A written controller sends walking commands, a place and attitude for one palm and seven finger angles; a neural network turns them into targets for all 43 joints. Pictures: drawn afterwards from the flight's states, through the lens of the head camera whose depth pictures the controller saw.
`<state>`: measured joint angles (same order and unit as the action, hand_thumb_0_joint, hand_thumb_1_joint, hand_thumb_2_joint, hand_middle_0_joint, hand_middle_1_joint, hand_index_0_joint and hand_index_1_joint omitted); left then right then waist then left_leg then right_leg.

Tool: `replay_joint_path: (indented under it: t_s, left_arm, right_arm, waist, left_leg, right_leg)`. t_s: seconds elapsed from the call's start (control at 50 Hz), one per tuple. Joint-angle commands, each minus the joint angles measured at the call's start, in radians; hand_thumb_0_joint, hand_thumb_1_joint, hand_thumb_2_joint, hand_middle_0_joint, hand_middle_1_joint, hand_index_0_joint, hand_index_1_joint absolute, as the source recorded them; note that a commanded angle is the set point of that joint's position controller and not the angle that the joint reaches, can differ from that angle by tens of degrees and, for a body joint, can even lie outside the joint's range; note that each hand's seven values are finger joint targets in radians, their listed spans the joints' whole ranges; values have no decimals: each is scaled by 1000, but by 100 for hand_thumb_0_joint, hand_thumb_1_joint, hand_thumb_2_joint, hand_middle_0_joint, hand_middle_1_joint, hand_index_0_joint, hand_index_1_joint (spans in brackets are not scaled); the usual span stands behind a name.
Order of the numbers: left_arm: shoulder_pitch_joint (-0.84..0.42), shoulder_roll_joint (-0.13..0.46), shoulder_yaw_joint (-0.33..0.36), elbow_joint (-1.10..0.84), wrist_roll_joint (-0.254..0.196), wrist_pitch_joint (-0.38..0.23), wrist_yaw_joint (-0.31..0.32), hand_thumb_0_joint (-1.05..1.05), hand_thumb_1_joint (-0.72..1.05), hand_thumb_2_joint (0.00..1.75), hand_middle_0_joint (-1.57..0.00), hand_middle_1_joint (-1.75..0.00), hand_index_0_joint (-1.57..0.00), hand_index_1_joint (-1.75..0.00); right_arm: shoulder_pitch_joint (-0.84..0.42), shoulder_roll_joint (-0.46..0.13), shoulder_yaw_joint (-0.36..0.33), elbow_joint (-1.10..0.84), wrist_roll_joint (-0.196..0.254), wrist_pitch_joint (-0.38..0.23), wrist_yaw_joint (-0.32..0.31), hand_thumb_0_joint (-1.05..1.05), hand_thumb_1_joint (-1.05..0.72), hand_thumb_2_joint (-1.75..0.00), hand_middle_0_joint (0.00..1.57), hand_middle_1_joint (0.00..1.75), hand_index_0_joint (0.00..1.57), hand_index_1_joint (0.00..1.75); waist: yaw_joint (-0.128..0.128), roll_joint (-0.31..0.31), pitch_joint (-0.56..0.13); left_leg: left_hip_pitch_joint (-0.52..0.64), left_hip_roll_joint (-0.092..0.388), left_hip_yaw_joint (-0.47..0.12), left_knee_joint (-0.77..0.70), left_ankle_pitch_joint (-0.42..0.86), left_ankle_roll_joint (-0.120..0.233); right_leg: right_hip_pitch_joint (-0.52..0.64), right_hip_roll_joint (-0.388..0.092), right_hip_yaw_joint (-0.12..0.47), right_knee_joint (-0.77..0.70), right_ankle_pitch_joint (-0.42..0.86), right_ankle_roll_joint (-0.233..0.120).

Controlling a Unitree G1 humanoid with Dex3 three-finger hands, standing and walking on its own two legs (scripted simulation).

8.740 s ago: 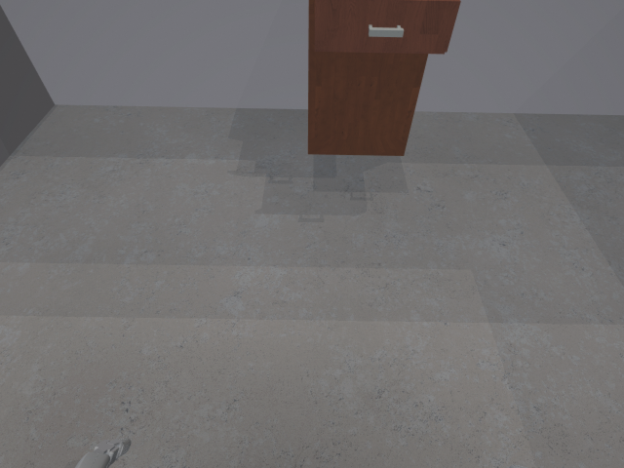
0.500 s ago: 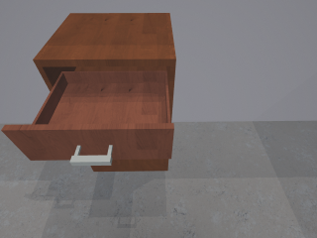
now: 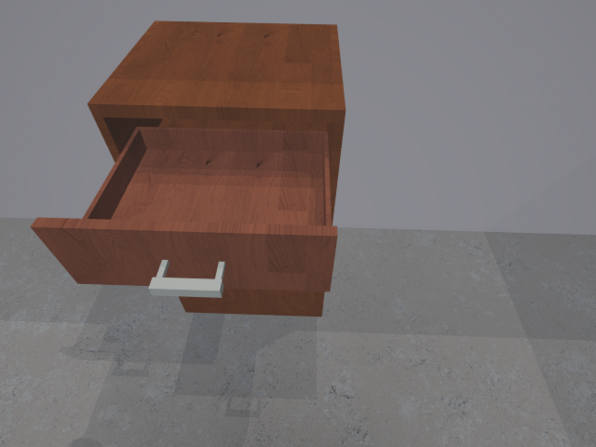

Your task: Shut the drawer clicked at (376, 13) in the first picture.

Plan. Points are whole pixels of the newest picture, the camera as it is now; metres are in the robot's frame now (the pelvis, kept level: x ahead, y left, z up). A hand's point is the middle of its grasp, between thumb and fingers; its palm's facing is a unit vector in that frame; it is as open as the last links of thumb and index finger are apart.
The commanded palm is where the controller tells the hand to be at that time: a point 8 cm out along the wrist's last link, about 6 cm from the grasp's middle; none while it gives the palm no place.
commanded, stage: look again from close up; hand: left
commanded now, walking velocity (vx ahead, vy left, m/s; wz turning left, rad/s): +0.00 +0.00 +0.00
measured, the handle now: (190, 276) +0.37 +0.20 -0.02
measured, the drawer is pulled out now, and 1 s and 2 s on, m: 0.30 0.30 0.30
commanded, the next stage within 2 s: shuffle to correct the standing spot in 0.60 s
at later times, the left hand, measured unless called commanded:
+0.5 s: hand out of the picture -0.02 +0.18 -0.18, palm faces +0.02 -0.98 -0.18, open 7.4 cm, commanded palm none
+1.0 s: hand out of the picture -0.03 +0.18 -0.18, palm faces +0.04 -0.98 -0.19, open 7.4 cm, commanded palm none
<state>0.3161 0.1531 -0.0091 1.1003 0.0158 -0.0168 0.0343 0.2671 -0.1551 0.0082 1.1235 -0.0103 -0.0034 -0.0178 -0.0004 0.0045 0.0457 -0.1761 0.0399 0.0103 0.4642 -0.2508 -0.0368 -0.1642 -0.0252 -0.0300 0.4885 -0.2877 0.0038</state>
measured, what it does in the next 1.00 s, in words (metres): stands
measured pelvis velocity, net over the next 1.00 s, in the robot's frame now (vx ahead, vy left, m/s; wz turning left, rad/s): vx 0.01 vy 0.01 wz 0.00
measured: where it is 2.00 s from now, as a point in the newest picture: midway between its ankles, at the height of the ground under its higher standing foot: outside the picture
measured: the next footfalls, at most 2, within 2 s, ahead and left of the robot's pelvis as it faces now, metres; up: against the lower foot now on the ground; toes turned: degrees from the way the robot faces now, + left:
right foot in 1.46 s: +0.24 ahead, -0.14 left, +0.00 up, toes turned -4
left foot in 1.86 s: +0.09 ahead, +0.08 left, +0.00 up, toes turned +6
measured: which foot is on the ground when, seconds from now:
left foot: down 0.00-1.00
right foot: down 0.00-1.00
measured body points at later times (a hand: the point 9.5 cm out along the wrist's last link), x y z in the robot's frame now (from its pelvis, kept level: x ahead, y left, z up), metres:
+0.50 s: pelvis -0.01 +0.02 +0.00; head -0.01 +0.02 +0.45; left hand -0.02 +0.24 -0.16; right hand -0.02 -0.20 -0.16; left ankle +0.00 +0.14 -0.74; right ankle -0.01 -0.12 -0.74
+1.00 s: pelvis +0.01 +0.01 +0.00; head +0.02 +0.01 +0.45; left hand -0.04 +0.23 -0.16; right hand -0.03 -0.20 -0.17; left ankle +0.00 +0.14 -0.74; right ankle -0.01 -0.12 -0.74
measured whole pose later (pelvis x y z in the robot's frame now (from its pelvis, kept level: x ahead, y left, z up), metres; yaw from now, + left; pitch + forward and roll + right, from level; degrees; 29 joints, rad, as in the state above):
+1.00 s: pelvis +0.01 +0.01 +0.00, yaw +0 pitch -1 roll +1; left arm 0.39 0.14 0.02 1.11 0.03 -0.02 0.02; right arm 0.35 -0.13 -0.02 1.15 -0.02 0.00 -0.01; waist 0.00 -0.01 0.01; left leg -0.21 0.02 0.02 0.51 -0.29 -0.01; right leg -0.21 -0.04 -0.01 0.54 -0.33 0.00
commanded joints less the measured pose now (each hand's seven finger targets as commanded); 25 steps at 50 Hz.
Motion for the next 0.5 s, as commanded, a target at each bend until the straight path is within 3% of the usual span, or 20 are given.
replay_joint_path:
  t_s: [0.0,0.28,0.38,0.48]
  left_arm:
    - [56,115,20,-29,-3,-16,8,0,90,90,-20,-30,-20,-30]
    - [78,94,18,-12,-2,-14,11,0,90,90,-20,-30,-20,-30]
    - [74,89,19,-10,-1,-11,11,0,90,90,-20,-30,-20,-30]
    - [80,87,20,-11,-1,-11,10,0,90,90,-20,-30,-20,-30]
  right_arm:
    - [45,-83,-16,-23,6,-14,-2,0,-90,-90,20,30,20,30]
    - [57,-74,-17,-2,8,-18,-4,0,-90,-90,20,30,20,30]
    - [62,-74,-18,-1,7,-16,-3,0,-90,-90,20,30,20,30]
    - [67,-74,-19,-5,7,-19,-3,0,-90,-90,20,30,20,30]
  waist:
    - [3,-18,29]
    - [7,-3,38]
    - [5,3,65]
    - [7,11,38]
  left_leg:
    - [-8,38,-31,-75,123,44]
    - [-23,42,-44,-97,118,50]
    - [-43,40,-50,-117,59,49]
    - [-32,42,-55,-122,64,53]
  right_leg:
    - [-45,-84,75,-127,129,-27]
    - [-38,-83,64,-129,116,-20]
    - [-58,-79,62,-138,60,-18]
    - [-46,-81,58,-132,77,-17]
